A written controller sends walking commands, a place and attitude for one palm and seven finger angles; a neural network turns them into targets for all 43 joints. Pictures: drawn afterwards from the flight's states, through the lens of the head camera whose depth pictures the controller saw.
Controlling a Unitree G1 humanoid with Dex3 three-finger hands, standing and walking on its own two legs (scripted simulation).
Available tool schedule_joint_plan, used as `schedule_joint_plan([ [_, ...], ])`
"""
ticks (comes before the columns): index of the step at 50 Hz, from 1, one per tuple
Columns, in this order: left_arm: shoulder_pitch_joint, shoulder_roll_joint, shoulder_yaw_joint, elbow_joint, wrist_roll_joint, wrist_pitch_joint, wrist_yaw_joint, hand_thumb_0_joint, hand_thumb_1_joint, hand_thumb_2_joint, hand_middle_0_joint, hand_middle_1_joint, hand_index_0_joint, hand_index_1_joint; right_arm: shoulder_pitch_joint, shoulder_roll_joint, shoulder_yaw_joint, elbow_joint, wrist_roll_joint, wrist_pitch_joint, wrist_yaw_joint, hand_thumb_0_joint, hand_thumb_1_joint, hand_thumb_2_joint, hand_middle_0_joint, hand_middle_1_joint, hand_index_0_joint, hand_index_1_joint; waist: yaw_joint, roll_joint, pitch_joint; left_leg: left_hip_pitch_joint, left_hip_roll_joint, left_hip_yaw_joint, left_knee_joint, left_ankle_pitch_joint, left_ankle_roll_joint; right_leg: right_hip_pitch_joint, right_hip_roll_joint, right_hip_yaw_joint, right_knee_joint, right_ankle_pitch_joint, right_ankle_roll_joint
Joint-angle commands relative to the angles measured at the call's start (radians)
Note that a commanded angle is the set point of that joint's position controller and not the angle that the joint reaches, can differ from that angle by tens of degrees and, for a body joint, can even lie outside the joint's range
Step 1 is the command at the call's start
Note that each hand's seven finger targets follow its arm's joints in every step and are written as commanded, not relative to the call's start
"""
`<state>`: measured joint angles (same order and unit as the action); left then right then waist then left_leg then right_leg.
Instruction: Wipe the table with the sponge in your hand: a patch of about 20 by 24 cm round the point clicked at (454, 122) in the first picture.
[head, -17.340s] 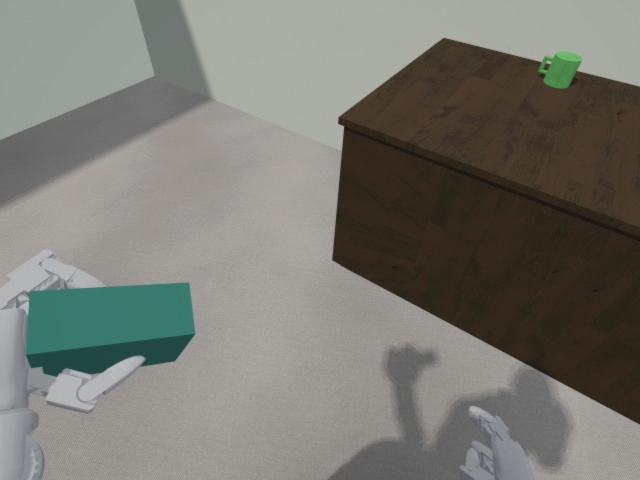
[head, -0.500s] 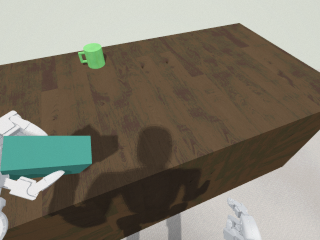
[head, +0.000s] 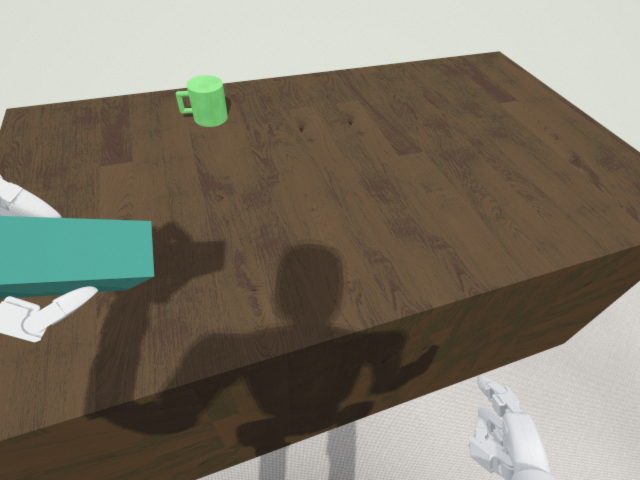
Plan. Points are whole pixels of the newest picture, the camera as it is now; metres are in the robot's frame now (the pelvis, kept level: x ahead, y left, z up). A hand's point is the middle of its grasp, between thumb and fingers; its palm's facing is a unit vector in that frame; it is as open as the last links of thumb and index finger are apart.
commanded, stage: come to a stop and stand still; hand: left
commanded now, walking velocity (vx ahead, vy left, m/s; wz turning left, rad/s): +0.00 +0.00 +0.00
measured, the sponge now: (90, 259) +0.26 +0.25 +0.18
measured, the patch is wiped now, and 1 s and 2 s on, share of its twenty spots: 0.00 0.00 0.00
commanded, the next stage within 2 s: look again from close up in 1.70 s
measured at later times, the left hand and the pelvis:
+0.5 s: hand out of the picture +0.18 +0.32 +0.18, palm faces +0.46 -0.81 -0.35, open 9.6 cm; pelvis -0.03 +0.06 +0.00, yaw +1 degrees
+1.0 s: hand (18, 284) +0.23 +0.32 +0.16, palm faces +0.40 -0.83 -0.39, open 9.6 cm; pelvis +0.02 +0.06 +0.00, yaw +2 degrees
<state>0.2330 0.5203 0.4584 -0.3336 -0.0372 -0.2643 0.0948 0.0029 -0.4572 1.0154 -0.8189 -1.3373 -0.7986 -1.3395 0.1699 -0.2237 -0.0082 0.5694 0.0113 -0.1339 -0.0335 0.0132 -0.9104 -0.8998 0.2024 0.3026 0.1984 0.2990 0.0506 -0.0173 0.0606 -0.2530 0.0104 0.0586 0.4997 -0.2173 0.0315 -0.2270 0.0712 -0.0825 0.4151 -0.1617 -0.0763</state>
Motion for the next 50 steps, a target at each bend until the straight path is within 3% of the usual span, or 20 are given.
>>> schedule_joint_plan([
  [1, 0.122, -0.044, -0.065, -0.16, -0.042, -0.045, -0.003, 0.0, 0.1, 1.3, -1.2, -1.6, -1.2, -1.6, -0.004, -0.121, -0.04, -0.144, 0.015, -0.052, 0.03, 0.0, -0.9, -0.9, 0.2, 0.3, 0.2, 0.3, -0.005, 0.112, -0.219, 0.076, 0.055, -0.087, -0.097, 0.12, 0.007, 0.125, -0.181, 0.206, -0.038, 0.169, 0.091],
  [3, 0.17, -0.097, -0.137, -0.19, -0.043, -0.029, -0.005, 0.0, 0.1, 1.3, -1.2, -1.6, -1.2, -1.6, -0.052, -0.102, -0.023, -0.159, 0.026, -0.061, 0.038, 0.0, -0.9, -0.9, 0.2, 0.3, 0.2, 0.3, -0.002, 0.049, -0.151, 0.058, 0.092, -0.123, -0.155, 0.023, 0.023, 0.055, -0.142, 0.169, -0.039, -0.002, 0.09],
  [4, 0.123, -0.08, -0.14, -0.222, -0.031, -0.028, -0.003, 0.0, 0.1, 1.3, -1.2, -1.6, -1.2, -1.6, -0.045, -0.108, -0.021, -0.169, 0.021, -0.062, 0.033, 0.0, -0.9, -0.9, 0.2, 0.3, 0.2, 0.3, -0.008, -0.002, -0.118, -0.008, 0.101, -0.151, -0.189, -0.073, 0.024, 0.059, -0.133, 0.153, -0.043, -0.084, 0.083],
  [7, 0.038, 0.033, -0.031, -0.234, -0.007, -0.03, 0.013, 0.0, 0.1, 1.3, -1.2, -1.6, -1.2, -1.6, -0.041, -0.115, -0.019, -0.176, 0.012, -0.07, 0.011, 0.0, -0.9, -0.9, 0.2, 0.3, 0.2, 0.3, -0.012, -0.135, -0.053, -0.075, 0.087, -0.172, -0.217, -0.277, 0.022, 0.004, -0.125, 0.181, -0.105, -0.278, 0.069],
  [8, -0.026, 0.115, 0.042, -0.292, 0.0, -0.036, 0.024, 0.0, 0.1, 1.3, -1.2, -1.6, -1.2, -1.6, -0.062, -0.12, -0.016, -0.173, 0.012, -0.069, 0.002, 0.0, -0.9, -0.9, 0.2, 0.3, 0.2, 0.3, -0.014, -0.076, -0.04, -0.073, 0.086, -0.172, -0.228, -0.302, 0.024, -0.017, -0.117, 0.179, -0.097, -0.298, 0.069],
  [9, -0.068, 0.075, 0.023, -0.291, 0.002, -0.047, 0.021, 0.0, 0.1, 1.3, -1.2, -1.6, -1.2, -1.6, -0.056, -0.112, -0.011, -0.175, 0.004, -0.074, -0.004, 0.0, -0.9, -0.9, 0.2, 0.3, 0.2, 0.3, -0.021, -0.026, -0.05, -0.111, 0.095, -0.196, -0.253, -0.363, 0.031, 0.014, -0.12, 0.163, -0.067, -0.306, 0.067],
  [11, -0.123, 0.085, 0.037, -0.315, 0.016, -0.057, 0.025, 0.0, 0.1, 1.3, -1.2, -1.6, -1.2, -1.6, -0.046, -0.108, -0.01, -0.175, 0.002, -0.087, -0.01, 0.0, -0.9, -0.9, 0.2, 0.3, 0.2, 0.3, -0.017, 0.136, -0.067, -0.179, 0.128, -0.219, -0.317, -0.467, 0.044, 0.102, -0.09, 0.144, 0.042, -0.216, 0.067],
  [13, -0.179, 0.122, 0.057, -0.391, 0.022, -0.065, 0.024, 0.0, 0.1, 1.3, -1.2, -1.6, -1.2, -1.6, -0.059, -0.091, -0.005, -0.173, 0.002, -0.103, -0.004, 0.0, -0.9, -0.9, 0.2, 0.3, 0.2, 0.3, -0.009, 0.252, -0.101, -0.199, 0.152, -0.222, -0.349, -0.467, 0.044, 0.18, -0.073, 0.106, 0.14, -0.088, 0.071],
  [15, -0.139, 0.091, 0.036, -0.384, 0.018, -0.071, 0.02, 0.0, 0.1, 1.3, -1.2, -1.6, -1.2, -1.6, -0.048, -0.081, -0.004, -0.169, -0.003, -0.117, 0.0, 0.0, -0.9, -0.9, 0.2, 0.3, 0.2, 0.3, -0.005, 0.221, -0.135, -0.159, 0.145, -0.207, -0.318, -0.4, 0.034, 0.192, -0.087, 0.1, 0.121, -0.064, 0.068],
  [18, -0.003, 0.016, 0.002, -0.333, 0.021, -0.072, 0.009, 0.0, 0.1, 1.3, -1.2, -1.6, -1.2, -1.6, -0.037, -0.089, -0.008, -0.159, -0.001, -0.126, 0.022, 0.0, -0.9, -0.9, 0.2, 0.3, 0.2, 0.3, -0.003, 0.161, -0.16, -0.14, 0.134, -0.188, -0.309, -0.428, 0.02, 0.2, -0.081, 0.103, 0.093, -0.103, 0.062],
  [21, 0.055, -0.043, -0.045, -0.258, 0.028, -0.058, 0.002, 0.0, 0.1, 1.3, -1.2, -1.6, -1.2, -1.6, -0.015, -0.103, -0.015, -0.14, 0.001, -0.114, 0.032, 0.0, -0.9, -0.9, 0.2, 0.3, 0.2, 0.3, -0.01, 0.085, -0.079, -0.204, 0.14, -0.213, -0.341, -0.479, 0.004, 0.165, -0.068, 0.108, 0.081, -0.138, 0.063],
  [24, 0.047, -0.054, -0.056, -0.202, 0.031, -0.045, 0.004, 0.0, 0.1, 1.3, -1.2, -1.6, -1.2, -1.6, -0.007, -0.106, -0.016, -0.128, 0.002, -0.099, 0.031, 0.0, -0.9, -0.9, 0.2, 0.3, 0.2, 0.3, -0.018, 0.035, -0.058, -0.166, 0.14, -0.208, -0.325, -0.438, -0.007, 0.109, -0.069, 0.117, 0.042, -0.133, 0.068],
  [27, 0.008, -0.019, -0.028, -0.192, 0.037, -0.039, 0.008, 0.0, 0.1, 1.3, -1.2, -1.6, -1.2, -1.6, -0.013, -0.103, -0.023, -0.14, 0.002, -0.087, 0.021, 0.0, -0.9, -0.9, 0.2, 0.3, 0.2, 0.3, -0.017, 0.025, -0.045, -0.176, 0.139, -0.194, -0.32, -0.432, -0.01, 0.111, -0.076, 0.126, 0.03, -0.137, 0.065],
  [33, -0.08, 0.038, 0.0, -0.375, 0.047, -0.063, 0.015, 0.0, 0.1, 1.3, -1.2, -1.6, -1.2, -1.6, -0.052, -0.094, -0.011, -0.154, -0.007, -0.1, 0.01, 0.0, -0.9, -0.9, 0.2, 0.3, 0.2, 0.3, -0.016, 0.154, -0.112, -0.062, 0.132, -0.198, -0.31, -0.285, -0.024, 0.126, -0.077, 0.142, 0.024, -0.028, 0.06],
  [34, -0.077, 0.013, -0.021, -0.378, 0.044, -0.069, 0.013, 0.0, 0.1, 1.3, -1.2, -1.6, -1.2, -1.6, -0.044, -0.096, -0.007, -0.154, -0.015, -0.101, 0.009, 0.0, -0.9, -0.9, 0.2, 0.3, 0.2, 0.3, -0.016, 0.151, -0.118, -0.076, 0.138, -0.212, -0.318, -0.283, -0.024, 0.148, -0.072, 0.132, 0.035, -0.019, 0.063],
  [38, -0.023, 0.026, -0.005, -0.389, 0.041, -0.069, 0.021, 0.0, 0.1, 1.3, -1.2, -1.6, -1.2, -1.6, -0.045, -0.093, -0.013, -0.149, -0.011, -0.109, 0.012, 0.0, -0.9, -0.9, 0.2, 0.3, 0.2, 0.3, -0.015, 0.154, -0.146, 0.022, 0.127, -0.193, -0.264, -0.083, -0.055, 0.117, -0.086, 0.137, 0.018, 0.037, 0.049],
  [39, -0.008, -0.015, -0.039, -0.37, 0.033, -0.07, 0.015, 0.0, 0.1, 1.3, -1.2, -1.6, -1.2, -1.6, -0.031, -0.099, -0.011, -0.145, -0.017, -0.104, 0.013, 0.0, -0.9, -0.9, 0.2, 0.3, 0.2, 0.3, -0.017, 0.151, -0.141, 0.028, 0.124, -0.195, -0.267, -0.046, -0.063, 0.109, -0.079, 0.13, 0.018, 0.037, 0.05],
  [43, 0.082, 0.006, -0.002, -0.307, 0.024, -0.05, 0.016, 0.0, 0.1, 1.3, -1.2, -1.6, -1.2, -1.6, -0.03, -0.096, -0.02, -0.141, -0.007, -0.088, 0.012, 0.0, -0.9, -0.9, 0.2, 0.3, 0.2, 0.3, -0.019, 0.105, -0.166, 0.114, 0.118, -0.159, -0.204, 0.199, -0.096, 0.077, -0.093, 0.134, 0.002, 0.103, 0.044],
  [44, 0.098, -0.022, -0.025, -0.275, 0.011, -0.046, 0.007, 0.0, 0.1, 1.3, -1.2, -1.6, -1.2, -1.6, -0.02, -0.099, -0.015, -0.14, -0.013, -0.076, 0.013, 0.0, -0.9, -0.9, 0.2, 0.3, 0.2, 0.3, -0.02, 0.081, -0.161, 0.097, 0.118, -0.162, -0.21, 0.219, -0.099, 0.084, -0.089, 0.121, -0.004, 0.101, 0.05],
  [50, 0.114, 0.009, -0.004, -0.333, -0.003, -0.032, 0.0, 0.0, 0.1, 1.3, -1.2, -1.6, -1.2, -1.6, -0.037, -0.103, -0.023, -0.161, -0.005, -0.052, 0.004, 0.0, -0.9, -0.9, 0.2, 0.3, 0.2, 0.3, -0.025, 0.065, -0.212, 0.137, 0.109, -0.141, -0.156, 0.363, -0.097, 0.107, -0.102, 0.139, -0.008, 0.196, 0.041],
])
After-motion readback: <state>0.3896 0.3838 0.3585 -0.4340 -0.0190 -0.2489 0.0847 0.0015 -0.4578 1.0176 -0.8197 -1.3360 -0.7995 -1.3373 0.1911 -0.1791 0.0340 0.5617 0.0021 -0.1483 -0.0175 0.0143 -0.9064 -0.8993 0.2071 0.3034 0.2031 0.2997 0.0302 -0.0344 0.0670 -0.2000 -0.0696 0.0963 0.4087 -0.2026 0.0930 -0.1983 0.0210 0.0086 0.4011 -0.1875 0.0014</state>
